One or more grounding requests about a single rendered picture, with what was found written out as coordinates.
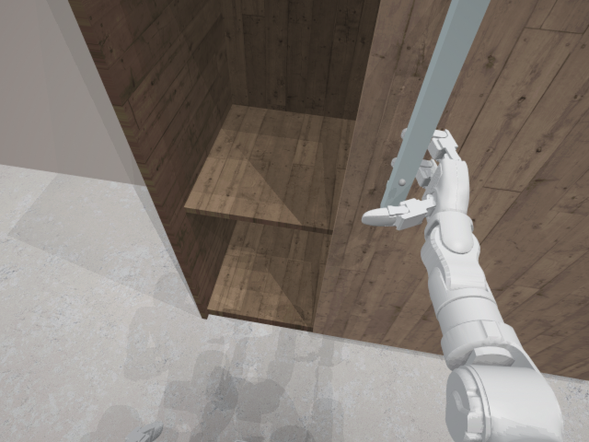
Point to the robot right forearm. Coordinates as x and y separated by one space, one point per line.
473 329

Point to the wardrobe door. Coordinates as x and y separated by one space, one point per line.
519 113

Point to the right robot hand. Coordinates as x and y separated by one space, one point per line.
449 184

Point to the left robot hand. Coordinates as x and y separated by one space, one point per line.
146 434

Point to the handle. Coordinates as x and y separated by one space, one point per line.
458 32

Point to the right robot upper arm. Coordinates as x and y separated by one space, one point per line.
500 404

